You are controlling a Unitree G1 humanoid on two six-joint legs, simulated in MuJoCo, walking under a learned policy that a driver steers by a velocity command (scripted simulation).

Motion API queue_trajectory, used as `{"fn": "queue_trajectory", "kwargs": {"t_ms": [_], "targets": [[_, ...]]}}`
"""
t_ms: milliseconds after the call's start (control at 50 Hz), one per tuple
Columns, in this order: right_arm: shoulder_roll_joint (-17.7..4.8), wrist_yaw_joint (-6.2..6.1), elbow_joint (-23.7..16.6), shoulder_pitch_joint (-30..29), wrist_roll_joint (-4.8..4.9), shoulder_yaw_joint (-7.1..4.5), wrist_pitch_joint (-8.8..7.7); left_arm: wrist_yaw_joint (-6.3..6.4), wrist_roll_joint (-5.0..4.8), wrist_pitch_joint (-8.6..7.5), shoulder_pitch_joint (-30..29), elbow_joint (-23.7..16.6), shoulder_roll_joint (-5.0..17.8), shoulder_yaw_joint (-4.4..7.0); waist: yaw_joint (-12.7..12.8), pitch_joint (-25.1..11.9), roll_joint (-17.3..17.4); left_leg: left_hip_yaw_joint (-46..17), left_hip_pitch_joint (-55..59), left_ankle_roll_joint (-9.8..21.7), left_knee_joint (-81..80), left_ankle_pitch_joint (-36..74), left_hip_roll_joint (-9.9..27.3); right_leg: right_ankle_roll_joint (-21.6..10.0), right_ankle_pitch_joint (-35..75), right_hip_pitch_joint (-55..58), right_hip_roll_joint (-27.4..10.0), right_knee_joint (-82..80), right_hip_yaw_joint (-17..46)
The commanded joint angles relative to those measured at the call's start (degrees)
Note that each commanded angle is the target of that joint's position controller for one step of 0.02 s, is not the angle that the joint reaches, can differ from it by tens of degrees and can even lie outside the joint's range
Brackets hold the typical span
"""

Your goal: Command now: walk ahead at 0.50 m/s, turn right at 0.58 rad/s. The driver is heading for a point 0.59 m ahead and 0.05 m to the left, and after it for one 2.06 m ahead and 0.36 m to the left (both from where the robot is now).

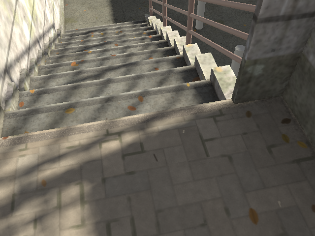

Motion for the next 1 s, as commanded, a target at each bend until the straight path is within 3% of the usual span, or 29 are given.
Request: {"fn": "queue_trajectory", "kwargs": {"t_ms": [20,120,200,260,300,320,340,360,380,400,420,460,500,560,660,680,700,720,780,800,820,840,860,880,900,920,940,960,1000], "targets": [[-5.1,-0.26,-3.6,2.4,-1.1,-1.6,0.6,0.97,0.07,-1.57,-1.6,-5.0,7.5,1.79,-2.4,-5.7,-1.7,-0.7,-5.7,-1.8,-6.2,4.4,1.8,-11.8,17.2,6.0,-15.1,-12.8,17.6],[-2.4,0.17,-6.7,-8.6,-0.9,-0.24,0.62,2.38,-0.65,-0.84,2.8,-3.9,8.9,2.15,1.7,-3.5,-5.0,0.6,-3.4,-3.1,-28.1,21.3,-2.3,-7.5,11.9,2.9,-10.6,-11.3,13.1],[-3.7,1.55,-8.1,-13.1,0.16,-0.39,-0.34,2.62,-0.86,-0.35,6.4,-2.6,8.7,1.94,4.0,-3.5,-6.7,0.1,-0.8,-2.1,-36.5,24.3,-4.2,-6.4,6.3,6.9,-13.0,-8.2,17.2],[-5.5,2.59,-8.0,-11.6,0.13,-0.99,-1.04,2.88,-0.68,0.06,7.0,-1.8,8.5,1.82,2.7,-2.8,-8.1,-0.7,0.8,0.8,-39.6,18.6,-3.9,-5.2,7.7,12.6,-16.3,-4.9,21.4],[-7.2,2.52,-6.0,-4.5,-0.31,-2.09,-1.38,2.84,-0.42,0.37,5.5,-2.2,7.8,1.55,-1.5,-5.4,-8.8,1.6,10.0,3.9,-43.3,17.1,-5.5,-3.4,19.0,14.0,-14.0,2.2,20.3],[-9.4,2.31,-5.0,2.3,-1.29,-2.76,-1.61,2.58,0.05,0.32,4.9,-3.0,5.7,0.63,-4.7,-11.8,-6.3,-2.6,22.2,7.1,-41.8,18.4,-0.5,-1.7,19.0,10.4,-10.9,13.5,17.5],[-14.2,2.11,-3.9,10.2,-2.12,-4.07,-1.46,2.72,-0.2,-0.07,10.9,-3.6,2.7,-0.36,-4.6,-20.9,5.6,-21.3,43.5,15.1,-41.5,14.7,11.2,2.5,4.8,-6.8,-3.4,33.1,11.0],[-12.2,2.76,-1.1,14.3,-0.46,-3.99,-0.8,2.88,-1.36,-0.54,14.3,-3.0,3.1,-0.71,-4.6,-22.9,17.6,-40.7,49.9,19.5,-49.4,0.8,17.8,4.3,-22.9,-20.5,-0.4,45.6,9.8],[-7.8,2.69,-1.7,11.7,0.78,-2.6,-0.59,2.82,-1.93,-0.76,9.5,-3.1,8.0,0.35,-5.6,-14.4,9.5,-38.0,44.3,17.1,-51.2,-7.3,16.4,4.0,-20.5,-26.0,-3.6,50.4,12.3],[-6.1,2.46,-2.5,8.0,0.42,-1.91,0.0,2.76,-1.64,-0.74,4.0,-4.3,8.4,0.4,-5.2,-8.5,4.5,-29.5,36.8,14.9,-51.9,-5.2,14.0,4.0,-15.8,-26.2,-6.1,50.6,10.0],[-5.1,2.41,-2.5,5.4,-0.09,-1.36,0.41,2.59,-0.65,-0.88,0.9,-5.1,7.5,0.27,-3.8,-4.0,1.6,-23.8,29.7,14.1,-53.7,0.5,11.4,4.1,-12.2,-25.3,-8.0,46.9,8.3],[-3.6,2.28,-2.4,3.4,-0.64,-0.62,0.29,2.13,-0.11,-0.76,1.2,-5.0,5.8,0.39,-1.4,-2.7,3.3,-17.2,23.7,13.0,-56.2,8.2,7.6,4.3,-7.8,-20.7,-11.1,40.9,6.7],[-4.0,2.33,-1.6,4.4,-0.24,-0.64,0.03,1.92,-0.09,-0.44,2.4,-4.4,4.1,0.12,-0.9,-3.3,4.3,-13.4,22.2,13.8,-57.7,13.6,6.5,5.1,-6.5,-19.4,-11.5,37.4,4.8],[-6.6,1.9,-0.2,6.2,0.27,-1.18,0.23,2.02,0.51,-0.53,-2.7,-6.1,2.7,-0.51,-2.1,-2.0,3.0,-9.3,22.4,14.5,-59.7,18.7,6.7,6.4,-0.7,-21.4,-12.3,27.3,3.4],[-8.4,1.43,2.3,10.4,1.08,-1.25,1.36,1.07,0.17,-1.36,-11.5,-8.1,1.4,-1.1,-5.5,-0.7,2.8,-4.2,23.3,12.6,-58.8,21.5,5.0,6.9,10.5,-17.0,-10.3,11.3,1.0],[-2.5,3.64,2.8,13.2,-5.31,0.92,-0.15,-1.07,8.18,-0.9,-6.7,-6.0,0.6,-2.99,-4.8,-2.6,3.0,-4.8,24.9,15.3,-58.3,15.3,5.8,6.6,10.0,-16.2,-10.1,10.4,0.7],[-3.3,4.66,3.9,14.6,-5.42,0.7,-0.71,-1.68,7.76,-0.73,-8.0,-6.7,0.1,-2.64,-5.0,0.3,4.0,-6.3,24.0,15.6,-58.1,15.0,6.9,6.0,9.4,-15.8,-10.5,10.3,2.0],[-5.0,5.22,3.7,13.4,-4.72,0.47,-0.79,-1.61,6.69,-0.77,-10.4,-7.6,2.3,-2.34,-4.7,0.8,3.1,-7.0,24.2,15.5,-57.4,14.4,7.4,5.5,8.1,-15.4,-10.1,9.0,1.8],[-6.9,5.37,4.7,13.0,-3.04,0.44,0.06,-0.34,4.64,-1.77,-14.3,-8.7,4.5,-2.17,-3.7,0.5,2.3,-8.5,26.8,13.7,-53.5,16.5,8.2,3.3,5.0,-8.8,-8.7,3.7,-0.7],[-7.5,5.12,5.0,12.8,-3.2,0.54,0.22,0.01,4.11,-2.33,-13.1,-8.7,5.5,-1.9,-2.0,-0.4,2.2,-7.8,23.9,12.4,-50.1,23.4,6.7,1.9,6.2,-1.1,-7.5,2.6,-2.2],[-7.7,4.92,5.0,12.3,-3.68,0.3,-0.12,0.32,3.39,-3.21,-8.0,-8.0,7.1,-1.25,0.6,-5.2,1.0,-5.3,19.8,9.9,-42.4,30.4,3.0,-0.6,8.9,10.6,-7.3,5.5,-2.7],[-1.8,4.58,3.5,15.3,-4.26,2.02,-0.74,0.65,4.1,-3.74,3.6,-5.6,10.3,-0.74,3.4,-18.9,-8.2,-1.4,9.7,4.9,-24.4,22.8,-5.0,-9.9,20.5,33.0,-16.3,9.0,6.3],[3.6,5.63,1.7,19.1,-5.09,3.99,-1.45,1.29,4.9,-2.85,18.2,-2.6,9.8,-1.08,6.8,-31.9,-20.2,0.4,-8.8,1.8,-7.7,-14.2,-13.3,-20.3,10.2,55.2,-31.4,-2.4,34.9],[-1.2,6.21,1.3,6.2,-3.6,2.2,-1.68,1.85,6.09,-3.29,22.6,0.3,6.8,-1.27,11.2,-14.1,-10.2,-4.6,-19.6,3.9,1.7,-11.2,-9.0,-12.1,-2.9,43.5,-29.3,-8.5,35.5],[-0.9,4.97,1.4,3.6,-2.77,1.8,-1.84,2.01,4.88,-3.58,16.5,1.1,7.0,-1.08,7.4,-4.1,-8.9,-3.1,-20.5,5.5,4.0,-4.8,-5.0,-8.6,-9.3,30.3,-28.4,-10.1,26.4],[-1.5,3.43,2.1,6.3,-2.86,1.5,-1.51,2.58,3.26,-3.21,11.4,0.4,4.5,-1.75,3.9,-5.2,-7.2,-2.1,-14.6,6.1,2.9,-2.4,-1.7,-8.4,-8.3,22.2,-27.3,-11.7,21.5],[-0.2,2.77,2.0,6.5,-4.15,1.81,-1.16,2.8,2.86,-3.02,9.4,0.5,1.8,-2.87,1.5,-4.9,-5.7,-2.6,-11.4,6.4,1.4,-0.3,-0.2,-8.2,-3.7,17.6,-26.4,-13.0,17.6],[0.7,3.24,2.8,6.0,-5.32,2.39,-0.72,3.08,3.68,-2.98,6.0,-0.7,-1.1,-3.83,0.2,-3.2,-4.6,-2.4,-9.1,6.1,0.0,1.4,0.8,-7.8,0.2,13.7,-26.4,-15.7,14.5],[1.8,3.97,2.4,5.4,-4.22,2.04,0.25,3.57,4.54,-3.38,3.9,-1.1,-3.2,-4.14,-1.3,-5.5,-6.4,-2.2,-8.7,5.4,-3.4,1.7,0.8,-7.1,3.1,15.3,-24.8,-17.8,8.6]]}}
